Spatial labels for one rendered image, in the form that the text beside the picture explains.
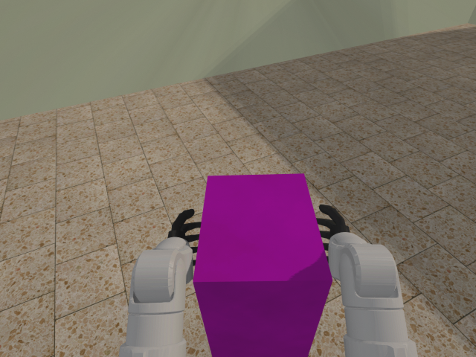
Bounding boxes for robot right hand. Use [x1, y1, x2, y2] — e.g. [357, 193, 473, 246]
[316, 205, 350, 263]

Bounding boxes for carton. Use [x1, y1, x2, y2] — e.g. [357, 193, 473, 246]
[193, 173, 332, 357]

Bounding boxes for robot right forearm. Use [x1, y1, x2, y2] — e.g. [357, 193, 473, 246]
[328, 232, 418, 357]

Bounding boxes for robot left forearm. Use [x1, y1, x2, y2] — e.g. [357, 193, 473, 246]
[119, 237, 193, 357]

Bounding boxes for robot left hand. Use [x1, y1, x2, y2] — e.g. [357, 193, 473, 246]
[168, 209, 202, 266]

